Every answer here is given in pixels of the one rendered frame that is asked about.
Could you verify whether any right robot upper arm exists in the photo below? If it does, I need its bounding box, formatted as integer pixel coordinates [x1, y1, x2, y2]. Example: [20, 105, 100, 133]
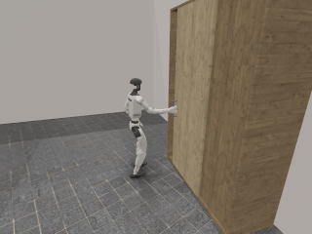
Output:
[135, 96, 152, 114]

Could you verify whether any robot right hand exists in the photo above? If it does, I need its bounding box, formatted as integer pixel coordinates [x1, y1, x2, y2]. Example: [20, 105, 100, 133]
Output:
[169, 105, 177, 114]

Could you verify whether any robot right thigh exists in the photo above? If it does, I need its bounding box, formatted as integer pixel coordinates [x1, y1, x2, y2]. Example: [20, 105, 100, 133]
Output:
[133, 127, 147, 156]

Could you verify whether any left robot upper arm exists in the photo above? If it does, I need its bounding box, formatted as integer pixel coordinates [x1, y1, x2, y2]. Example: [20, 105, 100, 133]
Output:
[124, 93, 130, 111]

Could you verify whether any handle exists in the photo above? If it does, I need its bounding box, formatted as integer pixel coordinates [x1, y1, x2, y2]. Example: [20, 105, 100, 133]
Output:
[172, 100, 177, 118]

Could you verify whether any wardrobe door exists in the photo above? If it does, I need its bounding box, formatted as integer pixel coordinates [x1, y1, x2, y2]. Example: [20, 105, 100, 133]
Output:
[199, 0, 267, 231]
[173, 0, 218, 197]

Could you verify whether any robot right forearm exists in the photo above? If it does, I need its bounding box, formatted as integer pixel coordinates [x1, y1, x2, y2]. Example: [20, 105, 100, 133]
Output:
[149, 108, 169, 115]

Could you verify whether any humanoid robot torso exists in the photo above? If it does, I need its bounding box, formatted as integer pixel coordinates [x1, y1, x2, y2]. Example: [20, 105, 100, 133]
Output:
[128, 94, 142, 132]

